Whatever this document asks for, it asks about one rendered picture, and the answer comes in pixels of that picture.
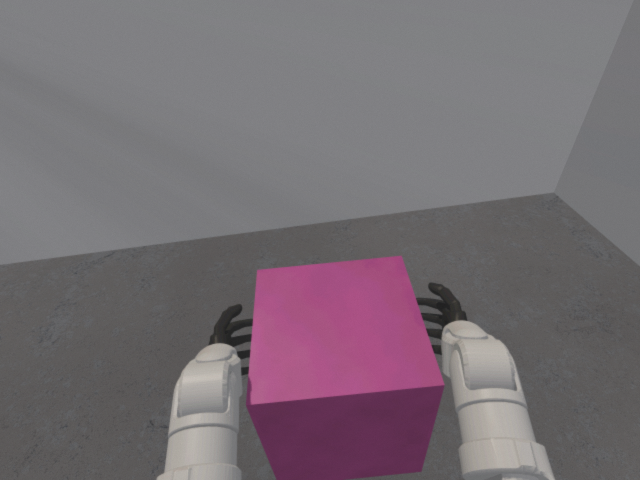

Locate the left robot forearm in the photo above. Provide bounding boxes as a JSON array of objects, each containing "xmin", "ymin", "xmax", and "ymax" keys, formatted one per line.
[{"xmin": 156, "ymin": 343, "xmax": 243, "ymax": 480}]

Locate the robot left hand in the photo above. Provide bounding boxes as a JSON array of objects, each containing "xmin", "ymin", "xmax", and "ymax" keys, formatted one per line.
[{"xmin": 208, "ymin": 304, "xmax": 253, "ymax": 375}]

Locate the robot right hand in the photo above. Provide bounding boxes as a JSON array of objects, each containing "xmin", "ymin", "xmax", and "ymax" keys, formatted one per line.
[{"xmin": 416, "ymin": 283, "xmax": 467, "ymax": 355}]

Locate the carton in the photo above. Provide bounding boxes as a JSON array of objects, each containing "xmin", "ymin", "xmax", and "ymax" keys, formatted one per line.
[{"xmin": 246, "ymin": 256, "xmax": 445, "ymax": 480}]

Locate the right robot forearm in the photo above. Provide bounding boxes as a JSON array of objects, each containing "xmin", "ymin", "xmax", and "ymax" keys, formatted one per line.
[{"xmin": 441, "ymin": 320, "xmax": 555, "ymax": 480}]

